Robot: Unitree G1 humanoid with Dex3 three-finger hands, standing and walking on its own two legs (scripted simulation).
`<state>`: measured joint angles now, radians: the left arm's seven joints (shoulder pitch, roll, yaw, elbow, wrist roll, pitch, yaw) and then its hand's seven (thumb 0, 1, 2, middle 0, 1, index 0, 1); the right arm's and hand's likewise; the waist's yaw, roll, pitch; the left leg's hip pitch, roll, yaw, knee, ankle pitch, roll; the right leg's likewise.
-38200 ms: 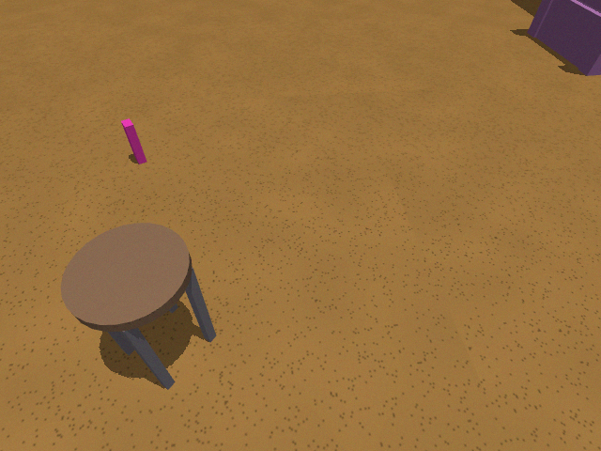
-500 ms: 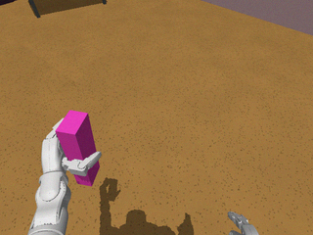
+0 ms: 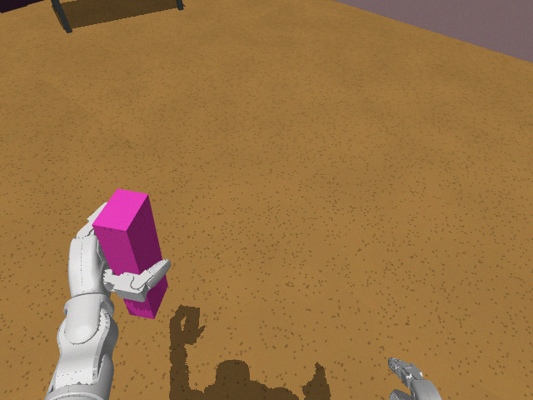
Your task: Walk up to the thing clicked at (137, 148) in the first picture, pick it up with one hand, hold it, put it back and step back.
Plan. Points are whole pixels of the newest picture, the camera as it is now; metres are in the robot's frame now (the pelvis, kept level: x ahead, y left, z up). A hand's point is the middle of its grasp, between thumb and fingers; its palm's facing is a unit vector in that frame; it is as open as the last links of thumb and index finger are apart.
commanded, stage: hold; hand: left
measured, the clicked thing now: (137, 261) +0.32 +0.18 +0.04
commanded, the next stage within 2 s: crouch in 0.20 s
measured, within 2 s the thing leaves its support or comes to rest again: neither
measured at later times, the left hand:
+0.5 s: hand (137, 259) +0.32 +0.18 +0.04, palm faces +0.21 -0.98 -0.03, open 9.9 cm
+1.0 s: hand (152, 300) +0.35 +0.22 -0.18, palm faces +0.31 -0.95 -0.04, open 9.9 cm
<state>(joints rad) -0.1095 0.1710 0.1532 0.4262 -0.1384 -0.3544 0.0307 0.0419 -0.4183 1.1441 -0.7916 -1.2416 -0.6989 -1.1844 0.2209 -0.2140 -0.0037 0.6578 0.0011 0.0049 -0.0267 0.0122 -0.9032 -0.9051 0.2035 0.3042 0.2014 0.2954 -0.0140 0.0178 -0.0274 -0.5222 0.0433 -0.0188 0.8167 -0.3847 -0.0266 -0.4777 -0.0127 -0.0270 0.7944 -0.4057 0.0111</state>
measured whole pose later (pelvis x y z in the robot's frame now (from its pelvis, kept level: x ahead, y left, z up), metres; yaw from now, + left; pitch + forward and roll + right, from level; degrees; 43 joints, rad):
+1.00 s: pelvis -0.04 +0.00 -0.17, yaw -2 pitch +29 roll -3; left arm -0.39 0.24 0.35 0.88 -0.11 -0.77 0.03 0.04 -0.42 1.18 -0.80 -1.24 -0.70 -1.18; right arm 0.14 -0.25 -0.03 0.70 -0.08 -0.02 0.06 0.01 -0.88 -0.90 0.20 0.30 0.20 0.29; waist -0.06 0.00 -0.19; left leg -1.50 0.05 -0.06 1.62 -0.63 -0.03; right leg -1.45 0.00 -0.03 1.59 -0.66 0.01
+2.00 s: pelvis -0.09 +0.00 -0.40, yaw -7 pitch +29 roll -6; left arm -0.58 0.44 0.55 1.05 -0.10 -0.79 -0.09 0.04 -0.42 1.19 -0.80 -1.23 -0.71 -1.17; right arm 0.02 -0.28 0.08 0.73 -0.14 0.03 0.08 0.01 -0.91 -0.91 0.21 0.30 0.20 0.30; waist -0.11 -0.04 -0.04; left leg -2.23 0.03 -0.17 2.40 -0.68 -0.05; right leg -2.15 0.03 -0.07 2.35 -0.70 0.02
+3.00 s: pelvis -0.09 +0.02 -0.45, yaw -13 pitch +19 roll -12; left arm -0.55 0.63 0.60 1.20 -0.09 -0.93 -0.03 0.04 -0.42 1.21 -0.79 -1.24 -0.70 -1.18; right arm -0.10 -0.34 0.29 0.64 -0.27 0.05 0.14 0.00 -0.91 -0.90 0.21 0.30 0.20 0.30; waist -0.19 -0.15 0.18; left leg -2.26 0.01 -0.30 2.60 -0.69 -0.05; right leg -2.14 0.07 -0.16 2.45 -0.67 0.05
